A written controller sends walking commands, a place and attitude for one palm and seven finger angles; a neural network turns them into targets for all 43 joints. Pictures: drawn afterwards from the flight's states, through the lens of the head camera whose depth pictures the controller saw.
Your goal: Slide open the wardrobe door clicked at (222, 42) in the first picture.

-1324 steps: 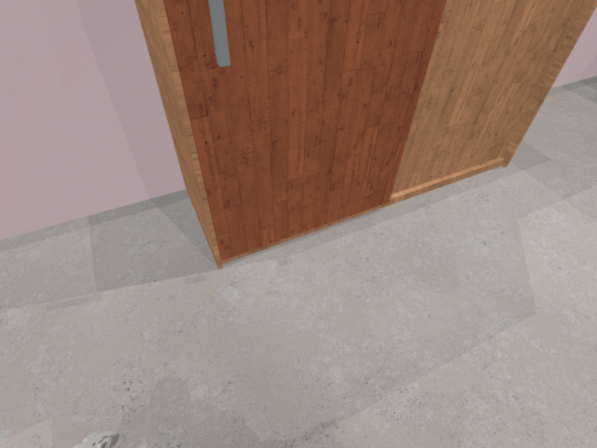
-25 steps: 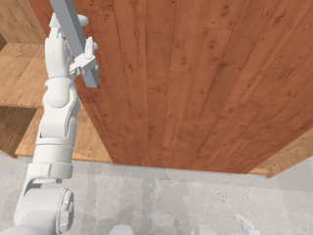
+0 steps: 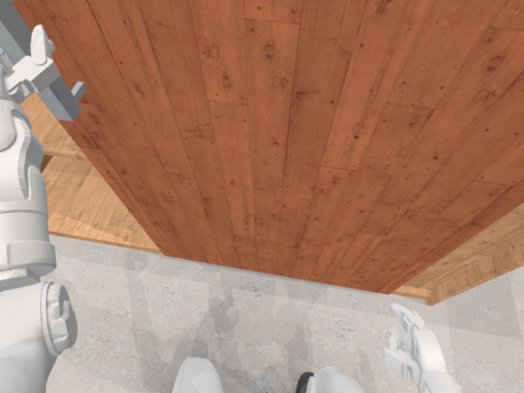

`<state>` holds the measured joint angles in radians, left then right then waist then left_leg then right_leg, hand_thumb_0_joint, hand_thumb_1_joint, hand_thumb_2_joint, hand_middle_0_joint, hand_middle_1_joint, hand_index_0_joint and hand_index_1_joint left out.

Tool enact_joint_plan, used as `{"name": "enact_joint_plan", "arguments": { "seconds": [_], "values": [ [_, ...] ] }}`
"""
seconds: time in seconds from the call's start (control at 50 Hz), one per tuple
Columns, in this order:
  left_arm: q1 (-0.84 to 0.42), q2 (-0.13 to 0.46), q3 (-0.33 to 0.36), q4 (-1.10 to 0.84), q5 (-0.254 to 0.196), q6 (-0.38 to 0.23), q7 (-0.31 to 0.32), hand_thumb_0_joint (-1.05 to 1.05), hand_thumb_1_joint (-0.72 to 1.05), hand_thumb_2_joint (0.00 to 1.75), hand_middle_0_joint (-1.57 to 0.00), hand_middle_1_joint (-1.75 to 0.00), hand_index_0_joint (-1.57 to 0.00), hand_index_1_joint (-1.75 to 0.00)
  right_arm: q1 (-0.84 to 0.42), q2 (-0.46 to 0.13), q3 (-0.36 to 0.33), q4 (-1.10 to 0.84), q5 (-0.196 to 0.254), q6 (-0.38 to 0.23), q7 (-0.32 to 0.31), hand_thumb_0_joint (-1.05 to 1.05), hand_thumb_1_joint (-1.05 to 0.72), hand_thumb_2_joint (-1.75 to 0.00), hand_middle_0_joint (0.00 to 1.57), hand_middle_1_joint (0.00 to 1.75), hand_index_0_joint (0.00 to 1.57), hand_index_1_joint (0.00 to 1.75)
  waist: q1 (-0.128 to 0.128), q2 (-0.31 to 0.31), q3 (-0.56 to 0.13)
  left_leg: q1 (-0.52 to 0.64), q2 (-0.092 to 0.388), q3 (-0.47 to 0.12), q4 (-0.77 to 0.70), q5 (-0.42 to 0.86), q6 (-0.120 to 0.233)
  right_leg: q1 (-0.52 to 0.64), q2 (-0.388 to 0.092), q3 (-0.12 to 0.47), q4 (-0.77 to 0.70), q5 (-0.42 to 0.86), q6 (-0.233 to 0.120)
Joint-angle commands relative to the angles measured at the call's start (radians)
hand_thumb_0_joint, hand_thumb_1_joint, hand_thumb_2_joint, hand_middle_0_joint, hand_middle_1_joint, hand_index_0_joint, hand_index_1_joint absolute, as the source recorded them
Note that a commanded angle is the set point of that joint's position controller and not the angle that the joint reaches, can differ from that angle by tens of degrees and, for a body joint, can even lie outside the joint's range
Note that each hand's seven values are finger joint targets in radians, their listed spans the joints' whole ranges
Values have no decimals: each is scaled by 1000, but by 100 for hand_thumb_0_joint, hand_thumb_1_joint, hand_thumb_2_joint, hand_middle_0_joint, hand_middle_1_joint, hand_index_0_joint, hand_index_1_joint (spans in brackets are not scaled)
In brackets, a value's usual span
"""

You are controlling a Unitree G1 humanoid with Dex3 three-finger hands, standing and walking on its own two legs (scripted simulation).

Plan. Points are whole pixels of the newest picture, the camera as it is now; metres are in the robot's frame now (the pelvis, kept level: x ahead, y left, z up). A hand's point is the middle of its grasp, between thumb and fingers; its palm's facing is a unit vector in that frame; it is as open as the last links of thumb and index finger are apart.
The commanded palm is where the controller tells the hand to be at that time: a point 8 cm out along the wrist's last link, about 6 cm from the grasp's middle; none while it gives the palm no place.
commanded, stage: stop walking and hold the door there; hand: left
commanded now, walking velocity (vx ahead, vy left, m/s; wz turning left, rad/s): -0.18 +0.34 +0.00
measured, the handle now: (23, 24) +0.45 +0.37 +0.23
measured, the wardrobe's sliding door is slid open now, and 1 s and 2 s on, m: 0.66 0.66 0.66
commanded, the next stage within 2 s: none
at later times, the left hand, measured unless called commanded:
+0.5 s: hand (41, 62) +0.41 +0.34 +0.22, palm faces +0.57 -0.80 -0.18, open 7.3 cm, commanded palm +0.37 +0.35 +0.20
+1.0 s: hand (40, 60) +0.41 +0.33 +0.22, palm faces +0.56 -0.82 -0.15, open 7.2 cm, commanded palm +0.36 +0.36 +0.20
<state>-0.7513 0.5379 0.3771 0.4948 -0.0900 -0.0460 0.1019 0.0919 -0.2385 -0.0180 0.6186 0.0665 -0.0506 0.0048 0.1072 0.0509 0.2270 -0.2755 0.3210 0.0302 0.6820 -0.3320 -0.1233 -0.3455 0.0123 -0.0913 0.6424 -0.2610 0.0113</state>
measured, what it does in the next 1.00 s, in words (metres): steps on the spot: left foot, then right foot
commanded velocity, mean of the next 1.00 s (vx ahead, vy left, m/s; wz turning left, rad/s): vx -0.05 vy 0.05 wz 0.00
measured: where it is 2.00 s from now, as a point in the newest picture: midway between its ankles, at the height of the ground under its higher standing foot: outside the picture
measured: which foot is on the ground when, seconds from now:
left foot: down 0.00-0.00, up 0.02-0.32, down 0.34-1.00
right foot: down 0.00-0.40, up 0.42-0.66, down 0.68-1.00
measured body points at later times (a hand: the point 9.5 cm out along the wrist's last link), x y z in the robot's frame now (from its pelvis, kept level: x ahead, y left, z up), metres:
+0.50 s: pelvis +0.01 +0.01 +0.02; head +0.03 +0.01 +0.47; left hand +0.38 +0.38 +0.23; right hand +0.15 -0.27 -0.05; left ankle +0.04 +0.08 -0.71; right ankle +0.01 -0.12 -0.69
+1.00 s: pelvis -0.05 +0.00 +0.02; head -0.04 +0.02 +0.47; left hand +0.37 +0.37 +0.23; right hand -0.04 -0.31 -0.07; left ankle +0.04 +0.08 -0.71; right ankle -0.06 -0.13 -0.71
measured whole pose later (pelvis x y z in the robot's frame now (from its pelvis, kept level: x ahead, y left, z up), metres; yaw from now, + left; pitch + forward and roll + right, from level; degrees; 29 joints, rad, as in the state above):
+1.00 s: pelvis -0.05 +0.00 +0.02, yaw -8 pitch +0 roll -2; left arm -0.70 0.76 0.53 0.95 0.00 -0.08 0.13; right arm 0.34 -0.33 0.01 0.72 0.05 -0.05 -0.12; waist -0.09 -0.01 0.01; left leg -0.37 0.10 0.20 0.50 -0.15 0.05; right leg -0.25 -0.01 -0.06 0.48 -0.24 0.01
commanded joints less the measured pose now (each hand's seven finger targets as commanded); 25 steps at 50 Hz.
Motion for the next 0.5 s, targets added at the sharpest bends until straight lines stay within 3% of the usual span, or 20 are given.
{"name": "enact_joint_plan", "arguments": {
  "seconds": [0.0, 0.02, 0.04, 0.06, 0.08, 0.1, 0.14, 0.18, 0.2, 0.22, 0.28, 0.3, 0.32, 0.34, 0.36, 0.38, 0.4, 0.48],
  "values": [
    [-236, 423, 129, -86, 72, -72, -21, 0, 90, 90, -45, -140, -45, -140, -29, -129, -36, -109, 7, -27, -54, 0, -90, -90, 20, 30, 20, 30, -57, -191, -610, -244, -286, -38, 575, -397, 141, 459, -411, 394, -141, 1213, -155],
    [-247, 452, 178, -142, 48, -76, -7, 0, 90, 90, -45, -140, -45, -140, -7, -127, -32, -112, 19, -40, -63, 0, -90, -90, 20, 30, 20, 30, -69, -245, -610, -259, -259, -84, 608, -366, 114, 465, -388, 356, -103, 1181, -131],
    [-242, 432, 175, -181, 58, -95, 4, 0, 90, 90, -45, -140, -45, -140, -28, -126, -19, -98, 13, -62, -71, 0, -90, -90, 20, 30, 20, 30, -67, -179, -589, -299, -252, -97, 594, -328, 107, 485, -388, 388, -73, 1150, -171],
    [-221, 482, 248, -138, 65, -110, 22, 0, 90, 90, -45, -140, -45, -140, -15, -136, -11, -63, 1, -68, -78, 0, -90, -90, 20, 30, 20, 30, -67, -160, -598, -310, -260, -91, 557, -308, 104, 507, -369, 358, -68, 1146, -182],
    [-199, 463, 247, -101, 67, -122, 27, 0, 90, 90, -45, -140, -45, -140, 1, -140, -2, -50, -6, -65, -82, 0, -90, -90, 20, 30, 20, 30, -72, -163, -611, -290, -283, -71, 508, -275, 104, 509, -343, 310, -76, 1154, -170],
    [-191, 487, 272, -89, 65, -128, 36, 0, 90, 90, -45, -140, -45, -140, -5, -151, -1, -44, -8, -63, -87, 0, -90, -90, 20, 30, 20, 30, -71, -158, -613, -268, -296, -46, 414, -262, 105, 522, -341, 290, -79, 1176, -168],
    [-205, 448, 243, -103, 72, -143, 42, 0, 90, 90, -45, -140, -45, -140, 2, -147, 2, -60, -6, -61, -88, 0, -90, -90, 20, 30, 20, 30, -75, -213, -628, -233, -319, -10, 280, -227, 99, 536, -340, 267, -94, 1192, -164],
    [-223, 419, 207, -135, 75, -144, 46, 0, 90, 90, -45, -140, -45, -140, -4, -155, -6, -67, -4, -57, -90, 0, -90, -90, 20, 30, 20, 30, -74, -229, -630, -167, -323, 0, 160, -187, 95, 498, -353, 270, -111, 1151, -167],
    [-213, 403, 185, -141, 72, -142, 46, 0, 90, 90, -45, -140, -45, -140, -16, -161, -7, -71, -2, -53, -92, 0, -90, -90, 20, 30, 20, 30, -79, -165, -600, -131, -320, 8, 91, -147, 95, 459, -355, 261, -117, 1107, -164],
    [-200, 366, 153, -151, 74, -145, 44, 0, 90, 90, -45, -140, -45, -140, -6, -158, -5, -74, -2, -47, -94, 0, -90, -90, 20, 30, 20, 30, -76, -142, -612, -96, -320, 8, 6, -93, 94, 456, -340, 248, -119, 1057, -157],
    [-200, 382, 151, -174, 77, -154, 53, 0, 90, 90, -45, -140, -45, -140, 36, -180, -25, -72, -5, -24, -107, 0, -90, -90, 20, 30, 20, 30, -102, -70, -624, 128, -280, 30, -238, 255, 95, 335, -259, 196, -96, 833, -95],
    [-220, 389, 139, -217, 68, -160, 53, 0, 90, 90, -45, -140, -45, -140, 34, -198, -36, -80, 2, -19, -108, 0, -90, -90, 20, 30, 20, 30, -105, 24, -598, 202, -185, -23, -250, 528, 122, 255, -212, 161, -91, 649, -56],
    [-187, 327, 88, -235, 68, -157, 48, 0, 90, 90, -45, -140, -45, -140, 39, -207, -35, -86, 4, -22, -103, 0, -90, -90, 20, 30, 20, 30, -86, 162, -601, 291, -40, -140, -221, 914, 189, 129, -130, 126, -85, 353, -12],
    [-176, 311, 78, -246, 66, -155, 40, 0, 90, 90, -45, -140, -45, -140, 64, -195, -30, -93, 6, -24, -86, 0, -90, -90, 20, 30, 20, 30, -82, 191, -597, 337, 14, -148, -203, 1101, 236, 68, -71, 115, -59, -7, 0],
    [-134, 266, 44, -200, 69, -147, 27, 0, 90, 90, -45, -140, -45, -140, 70, -189, -29, -100, 1, -29, -73, 0, -90, -90, 20, 30, 20, 30, -87, 197, -568, 345, 24, -130, -218, 1072, 249, 21, -41, 109, -11, -160, -4],
    [-143, 271, 35, -223, 79, -150, 24, 0, 90, 90, -45, -140, -45, -140, 67, -188, -25, -102, -13, -33, -75, 0, -90, -90, 20, 30, 20, 30, -95, 282, -547, 316, 27, -138, -258, 1020, 254, -1, -38, 80, 52, -206, -4],
    [-155, 317, 62, -247, 83, -152, 27, 0, 90, 90, -45, -140, -45, -140, 68, -186, -23, -101, -23, -37, -80, 0, -90, -90, 20, 30, 20, 30, -92, 332, -529, 320, 16, -135, -265, 1045, 249, -11, -42, 78, 72, -211, -7],
    [-139, 346, 86, -219, 80, -129, 26, 0, 90, 90, -45, -140, -45, -140, 103, -208, -32, -94, -19, -47, -79, 0, -90, -90, 20, 30, 20, 30, -110, 220, -528, 295, -25, -66, -271, 847, 240, 20, -19, 48, 62, -102, 3]
  ]
}}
